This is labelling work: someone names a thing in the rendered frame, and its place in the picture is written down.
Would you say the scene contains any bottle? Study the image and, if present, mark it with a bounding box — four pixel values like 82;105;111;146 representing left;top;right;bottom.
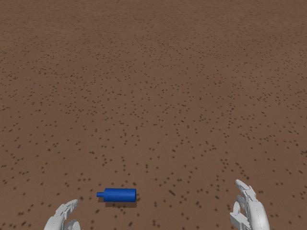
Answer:
96;188;136;202

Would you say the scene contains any right robot hand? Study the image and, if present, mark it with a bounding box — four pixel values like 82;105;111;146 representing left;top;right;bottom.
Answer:
230;179;270;230

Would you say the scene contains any left robot hand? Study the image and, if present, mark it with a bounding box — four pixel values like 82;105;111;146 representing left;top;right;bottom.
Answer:
44;199;81;230

